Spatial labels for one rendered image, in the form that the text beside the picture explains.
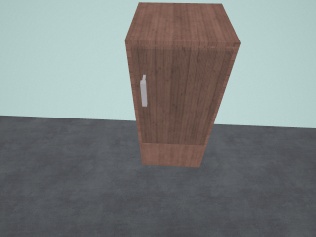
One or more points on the handle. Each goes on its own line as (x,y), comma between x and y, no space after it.
(143,88)

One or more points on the cupboard door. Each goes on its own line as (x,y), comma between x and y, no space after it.
(183,86)

